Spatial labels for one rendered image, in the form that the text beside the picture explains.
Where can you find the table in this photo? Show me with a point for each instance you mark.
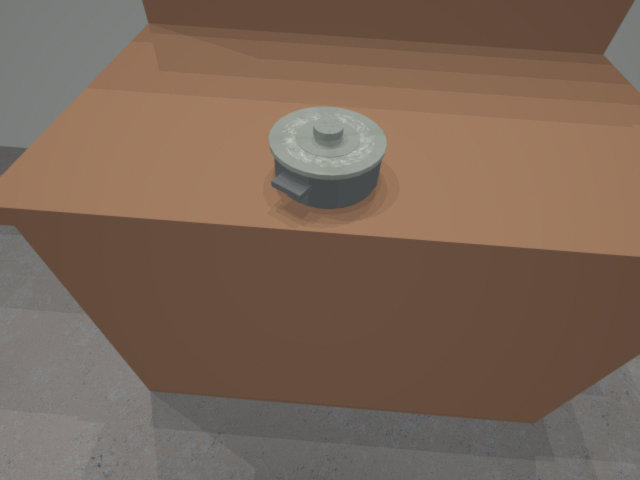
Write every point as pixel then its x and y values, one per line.
pixel 493 273

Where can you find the knob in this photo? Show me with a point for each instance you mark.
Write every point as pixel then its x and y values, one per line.
pixel 328 129

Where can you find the pot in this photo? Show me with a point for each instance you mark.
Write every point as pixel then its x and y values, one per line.
pixel 325 194

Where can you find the lid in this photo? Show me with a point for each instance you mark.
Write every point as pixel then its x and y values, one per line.
pixel 359 150

